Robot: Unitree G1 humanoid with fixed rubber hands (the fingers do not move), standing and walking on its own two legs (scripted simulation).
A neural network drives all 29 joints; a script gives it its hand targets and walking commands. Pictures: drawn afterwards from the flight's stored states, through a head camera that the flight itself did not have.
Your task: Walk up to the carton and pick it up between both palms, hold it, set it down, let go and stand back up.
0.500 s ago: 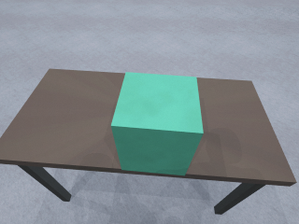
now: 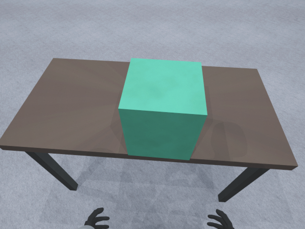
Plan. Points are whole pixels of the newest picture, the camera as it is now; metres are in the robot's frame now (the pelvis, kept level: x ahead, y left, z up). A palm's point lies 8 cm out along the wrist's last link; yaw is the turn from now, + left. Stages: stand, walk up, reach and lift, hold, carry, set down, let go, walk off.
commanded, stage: reach and lift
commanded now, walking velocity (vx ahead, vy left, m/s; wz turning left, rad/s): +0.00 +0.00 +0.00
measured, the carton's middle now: (161, 112) +0.47 +0.00 +0.00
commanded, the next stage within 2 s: none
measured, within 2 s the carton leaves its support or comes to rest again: neither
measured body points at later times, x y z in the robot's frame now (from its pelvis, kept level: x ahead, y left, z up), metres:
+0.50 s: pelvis +0.02 +0.02 +0.01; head +0.03 +0.02 +0.46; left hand +0.17 +0.22 -0.10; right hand +0.16 -0.19 -0.10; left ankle +0.03 +0.15 -0.74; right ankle +0.03 -0.10 -0.74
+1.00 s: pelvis +0.04 +0.02 +0.00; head +0.03 +0.02 +0.45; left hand +0.19 +0.22 -0.08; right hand +0.18 -0.19 -0.08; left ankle +0.03 +0.15 -0.74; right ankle +0.03 -0.10 -0.74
